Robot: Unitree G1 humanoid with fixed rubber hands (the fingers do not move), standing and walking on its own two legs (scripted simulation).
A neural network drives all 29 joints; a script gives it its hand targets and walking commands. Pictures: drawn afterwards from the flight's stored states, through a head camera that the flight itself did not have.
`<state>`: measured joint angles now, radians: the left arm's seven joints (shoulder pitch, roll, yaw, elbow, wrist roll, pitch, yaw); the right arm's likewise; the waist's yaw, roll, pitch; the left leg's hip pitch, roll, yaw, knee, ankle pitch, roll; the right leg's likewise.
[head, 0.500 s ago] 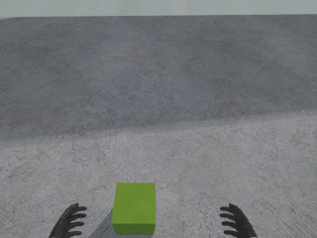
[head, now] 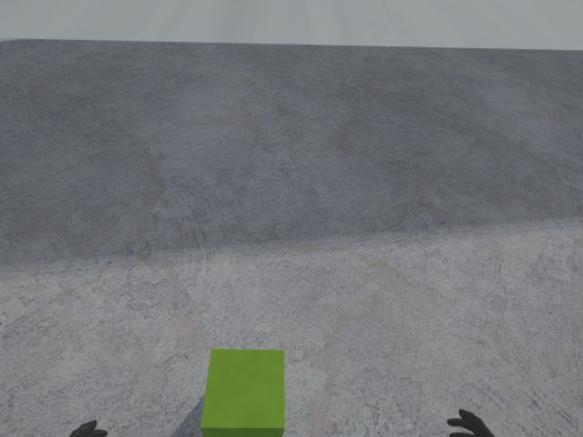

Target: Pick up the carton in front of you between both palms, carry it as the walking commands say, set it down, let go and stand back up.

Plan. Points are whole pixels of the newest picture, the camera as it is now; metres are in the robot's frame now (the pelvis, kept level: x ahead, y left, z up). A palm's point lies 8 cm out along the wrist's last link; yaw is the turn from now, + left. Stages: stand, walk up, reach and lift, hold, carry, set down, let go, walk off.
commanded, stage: stand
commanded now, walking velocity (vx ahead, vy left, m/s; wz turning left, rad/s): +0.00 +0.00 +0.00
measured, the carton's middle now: (245, 400) +0.38 +0.07 -0.64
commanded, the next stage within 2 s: none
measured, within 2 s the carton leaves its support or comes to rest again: neither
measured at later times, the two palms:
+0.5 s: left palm out of the picture +0.09 +0.30 -0.10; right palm out of the picture +0.10 -0.29 -0.09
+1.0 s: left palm out of the picture +0.06 +0.31 -0.10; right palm out of the picture +0.08 -0.30 -0.09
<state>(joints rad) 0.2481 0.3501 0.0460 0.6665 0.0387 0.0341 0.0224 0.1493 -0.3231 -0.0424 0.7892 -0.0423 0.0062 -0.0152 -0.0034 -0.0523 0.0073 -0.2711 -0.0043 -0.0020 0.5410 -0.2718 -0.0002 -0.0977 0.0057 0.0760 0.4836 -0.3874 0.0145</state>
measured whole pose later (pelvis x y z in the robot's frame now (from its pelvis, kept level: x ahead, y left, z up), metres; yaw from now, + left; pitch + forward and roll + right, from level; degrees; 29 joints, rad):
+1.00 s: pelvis -0.02 +0.00 +0.01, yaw +0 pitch -2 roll +0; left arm 0.20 0.39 0.01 0.93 0.03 0.00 0.02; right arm 0.11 -0.37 -0.01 1.01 -0.02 -0.01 -0.01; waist -0.01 -0.02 0.03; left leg -0.20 0.00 0.00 0.43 -0.18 0.01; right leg -0.03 0.00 0.07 0.37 -0.30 0.02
